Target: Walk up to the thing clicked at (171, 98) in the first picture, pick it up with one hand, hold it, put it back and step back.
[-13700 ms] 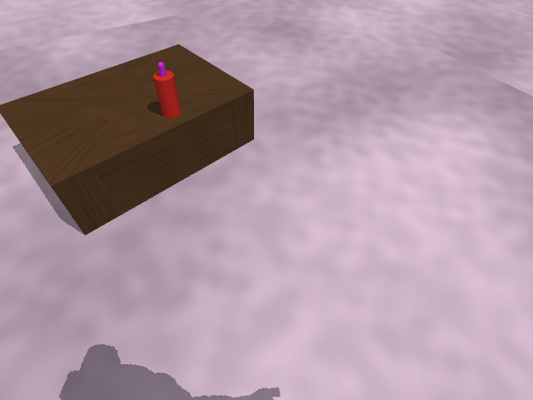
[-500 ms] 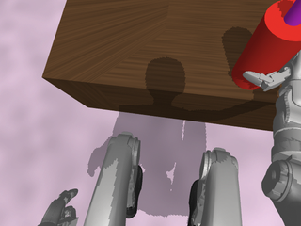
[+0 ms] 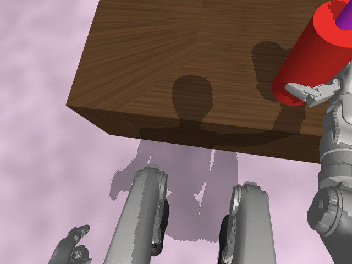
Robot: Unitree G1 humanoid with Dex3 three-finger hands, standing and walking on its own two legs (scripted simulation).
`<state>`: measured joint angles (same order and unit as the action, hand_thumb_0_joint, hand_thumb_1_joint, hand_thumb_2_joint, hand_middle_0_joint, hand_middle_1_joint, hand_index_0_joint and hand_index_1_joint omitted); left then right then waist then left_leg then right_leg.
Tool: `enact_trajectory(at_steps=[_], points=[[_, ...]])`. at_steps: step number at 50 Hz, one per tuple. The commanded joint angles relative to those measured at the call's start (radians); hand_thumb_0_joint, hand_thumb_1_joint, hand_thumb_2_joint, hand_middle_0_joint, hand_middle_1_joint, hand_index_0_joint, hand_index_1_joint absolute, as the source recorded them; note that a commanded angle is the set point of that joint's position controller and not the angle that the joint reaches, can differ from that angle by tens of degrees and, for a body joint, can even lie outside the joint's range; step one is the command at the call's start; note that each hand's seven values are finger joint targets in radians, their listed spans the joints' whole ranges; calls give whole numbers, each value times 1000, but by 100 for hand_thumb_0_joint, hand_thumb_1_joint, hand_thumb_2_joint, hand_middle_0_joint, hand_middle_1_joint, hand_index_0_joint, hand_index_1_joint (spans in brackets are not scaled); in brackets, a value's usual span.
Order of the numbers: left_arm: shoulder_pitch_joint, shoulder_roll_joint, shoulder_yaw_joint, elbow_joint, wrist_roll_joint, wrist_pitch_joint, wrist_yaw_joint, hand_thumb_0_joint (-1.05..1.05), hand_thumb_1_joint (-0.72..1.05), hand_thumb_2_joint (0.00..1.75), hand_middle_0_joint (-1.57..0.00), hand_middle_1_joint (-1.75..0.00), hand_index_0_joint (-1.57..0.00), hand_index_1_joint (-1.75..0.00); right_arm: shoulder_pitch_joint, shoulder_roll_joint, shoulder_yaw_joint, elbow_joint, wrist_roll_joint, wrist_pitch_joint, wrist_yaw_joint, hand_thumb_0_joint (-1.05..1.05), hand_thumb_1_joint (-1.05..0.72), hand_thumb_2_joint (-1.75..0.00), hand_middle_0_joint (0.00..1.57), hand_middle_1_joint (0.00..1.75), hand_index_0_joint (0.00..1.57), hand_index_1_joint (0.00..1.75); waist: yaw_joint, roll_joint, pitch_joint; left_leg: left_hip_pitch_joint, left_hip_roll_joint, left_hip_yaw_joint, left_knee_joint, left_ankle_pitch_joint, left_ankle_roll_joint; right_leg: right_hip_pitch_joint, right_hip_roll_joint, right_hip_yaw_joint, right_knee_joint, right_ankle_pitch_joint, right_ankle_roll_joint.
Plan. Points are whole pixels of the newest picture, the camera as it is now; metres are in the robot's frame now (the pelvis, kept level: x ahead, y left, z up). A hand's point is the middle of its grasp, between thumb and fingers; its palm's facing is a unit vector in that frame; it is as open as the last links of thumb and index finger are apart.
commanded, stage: settle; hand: right
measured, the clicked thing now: (321, 52) +0.53 -0.18 +0.05
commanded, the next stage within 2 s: lift in 0.44 s
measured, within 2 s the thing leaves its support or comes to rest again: neither
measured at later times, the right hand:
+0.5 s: hand (324, 60) +0.52 -0.20 +0.04, palm faces +0.11 +0.99 -0.02, open 11.9 cm
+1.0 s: hand (339, 57) +0.49 -0.19 +0.09, palm faces +0.13 +0.99 -0.03, open 11.9 cm
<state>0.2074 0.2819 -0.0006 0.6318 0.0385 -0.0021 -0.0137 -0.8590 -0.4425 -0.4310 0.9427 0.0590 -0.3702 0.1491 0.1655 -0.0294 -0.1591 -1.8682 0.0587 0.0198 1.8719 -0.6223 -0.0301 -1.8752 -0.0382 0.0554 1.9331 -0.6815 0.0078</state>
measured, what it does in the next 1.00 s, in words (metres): rises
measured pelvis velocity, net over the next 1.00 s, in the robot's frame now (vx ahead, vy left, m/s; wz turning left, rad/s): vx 0.01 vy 0.00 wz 0.00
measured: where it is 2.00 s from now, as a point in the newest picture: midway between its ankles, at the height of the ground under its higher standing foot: (190, 245)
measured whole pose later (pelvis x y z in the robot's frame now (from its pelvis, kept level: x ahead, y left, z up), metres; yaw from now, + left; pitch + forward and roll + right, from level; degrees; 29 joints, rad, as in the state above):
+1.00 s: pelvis +0.01 +0.00 +0.08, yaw +0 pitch +31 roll +3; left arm 0.21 0.24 0.01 0.66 0.02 -0.02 0.01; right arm -0.67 -0.34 -0.38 0.80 0.09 -0.36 0.10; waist 0.13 -0.03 -0.16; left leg -1.57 0.05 0.03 1.61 -0.58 -0.03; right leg -1.57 -0.05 0.04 1.67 -0.64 0.01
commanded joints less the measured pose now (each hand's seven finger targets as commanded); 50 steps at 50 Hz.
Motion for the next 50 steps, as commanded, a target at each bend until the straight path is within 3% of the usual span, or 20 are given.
enact_trajectory(at_steps=[1,2,3,4,7,13,14,21,25,27,32,33,34,38,40,45,46,47,48,50], points=[[173,190,74,-47,-6,-11,12,0,89,90,-20,-30,-20,-31,-510,-295,-58,-365,41,-124,-2,0,5,-133,129,148,136,148,-8,-192,-771,425,-33,24,-207,256,66,534,23,0,-261,287,-21],[170,186,70,-44,-4,-10,12,0,89,90,-20,-30,-20,-30,-477,-264,-35,-305,38,-121,-4,0,5,-133,129,148,135,149,-1,-181,-741,417,-35,23,-211,255,66,534,22,-4,-261,284,-23],[169,184,73,-48,-2,-10,12,0,89,90,-20,-30,-20,-31,-521,-272,-37,-374,41,-129,-5,0,4,-131,129,147,136,147,0,-198,-780,448,-34,19,-220,262,64,540,23,-6,-260,281,-24],[179,181,69,-39,-1,-11,13,0,89,90,-20,-30,-20,-31,-516,-256,-32,-339,42,-129,-6,0,5,-133,127,147,134,147,10,-175,-771,458,-33,20,-224,266,62,533,24,-6,-262,281,-25],[165,184,72,-50,-5,-17,17,0,89,90,-20,-30,-20,-31,-509,-286,-50,-360,44,-130,-15,0,4,-132,125,146,132,146,-3,-170,-774,491,-34,16,-247,255,59,532,25,-11,-276,260,-27],[174,169,64,-34,-1,-16,16,0,90,90,-20,-30,-20,-31,-478,-256,-37,-314,37,-132,-16,0,3,-136,126,149,132,149,5,-164,-745,480,-36,25,-254,289,61,569,23,-3,-290,315,-24],[169,182,73,-40,-2,-17,17,0,90,90,-20,-30,-20,-30,-498,-279,-46,-343,37,-134,-17,0,3,-138,126,151,133,151,-1,-179,-760,479,-37,23,-259,267,63,576,23,-1,-302,294,-22],[168,174,66,-35,-1,-22,16,0,89,90,-20,-30,-20,-30,-478,-234,-18,-279,39,-133,-12,0,0,-140,125,152,132,152,12,-167,-721,478,-38,25,-287,236,62,582,22,1,-327,251,-24],[161,175,65,-39,-2,-20,15,0,90,89,-20,-30,-20,-30,-474,-264,-39,-298,40,-138,-14,0,-1,-142,126,154,133,154,-9,-180,-714,471,-39,29,-282,251,66,605,21,10,-344,287,-18],[171,170,64,-35,0,-20,13,0,90,89,-20,-30,-20,-30,-467,-240,-27,-273,41,-139,-13,0,-1,-141,126,153,133,153,2,-172,-716,484,-41,28,-290,256,65,608,20,8,-344,287,-21],[173,173,68,-40,1,-20,16,0,91,89,-20,-30,-20,-29,-468,-271,-33,-350,39,-146,-9,0,0,-133,127,146,132,146,-16,-199,-788,545,-40,19,-310,288,65,654,23,-4,-351,321,-20],[170,170,66,-37,-1,-20,15,0,91,89,-19,-30,-21,-29,-441,-233,-28,-328,47,-142,-8,0,1,-133,127,147,133,147,-8,-175,-762,539,-39,27,-307,296,64,661,22,2,-356,337,-19],[165,174,71,-46,-4,-21,17,0,91,88,-19,-30,-21,-28,-457,-246,-28,-390,50,-144,-8,0,0,-133,128,146,132,146,-18,-189,-789,553,-39,25,-313,308,65,685,21,3,-364,352,-18],[156,165,74,-43,-8,-25,20,0,91,89,-19,-30,-20,-28,-448,-234,-23,-447,60,-138,-17,0,2,-134,126,146,132,146,-24,-181,-787,618,-39,16,-355,293,60,669,26,-10,-391,306,-22],[158,162,73,-41,-12,-26,25,0,91,89,-19,-29,-20,-28,-380,-227,-29,-404,58,-124,-26,0,1,-133,127,146,132,146,-24,-136,-762,638,-43,17,-386,272,56,670,25,-12,-407,277,-27],[135,168,85,-53,-16,-35,31,0,91,89,-19,-30,-20,-29,-327,-201,-8,-505,65,-122,-45,0,2,-131,126,144,131,144,-47,-165,-743,674,-45,22,-424,279,62,750,23,-3,-475,297,-19],[139,150,75,-44,-19,-36,32,0,91,89,-19,-29,-20,-28,-302,-158,20,-463,66,-115,-48,0,4,-131,125,145,130,145,-35,-135,-707,686,-46,24,-446,282,60,756,21,-3,-491,291,-22],[143,147,75,-36,-20,-38,33,0,91,89,-19,-29,-20,-28,-277,-142,17,-454,70,-113,-52,0,4,-131,126,145,131,145,-33,-114,-681,677,-48,28,-452,271,60,755,21,5,-504,281,-21],[136,146,78,-39,-21,-40,34,0,90,89,-19,-29,-20,-29,-284,-173,-2,-511,73,-119,-55,0,5,-131,125,145,130,145,-49,-140,-697,706,-46,21,-459,293,61,764,21,-2,-509,302,-21],[133,143,78,-43,-23,-45,39,0,90,89,-19,-29,-20,-29,-265,-135,36,-531,75,-116,-53,0,5,-132,126,146,131,146,-39,-128,-696,739,-48,21,-491,294,59,804,20,-4,-532,301,-22]])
